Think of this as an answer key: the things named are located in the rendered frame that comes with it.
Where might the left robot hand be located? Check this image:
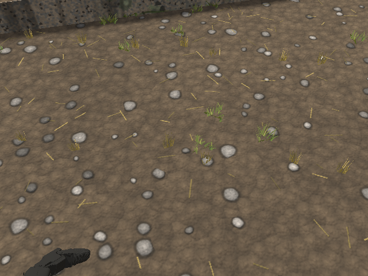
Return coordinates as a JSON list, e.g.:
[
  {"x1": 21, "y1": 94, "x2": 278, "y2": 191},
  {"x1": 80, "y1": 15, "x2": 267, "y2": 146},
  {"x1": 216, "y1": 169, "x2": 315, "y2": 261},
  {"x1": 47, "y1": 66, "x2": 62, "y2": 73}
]
[{"x1": 23, "y1": 248, "x2": 90, "y2": 276}]

